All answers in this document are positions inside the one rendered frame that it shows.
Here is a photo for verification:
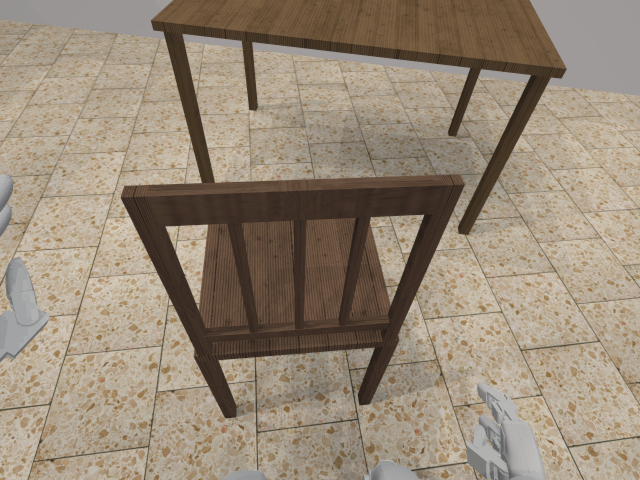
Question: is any left robot hand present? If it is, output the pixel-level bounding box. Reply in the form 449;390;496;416
0;174;49;362

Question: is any chair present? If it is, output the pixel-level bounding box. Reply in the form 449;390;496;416
121;174;465;418

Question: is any right robot hand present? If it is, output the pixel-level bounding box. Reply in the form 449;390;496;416
467;382;546;480

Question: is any table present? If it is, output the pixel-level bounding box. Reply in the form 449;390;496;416
151;0;567;235

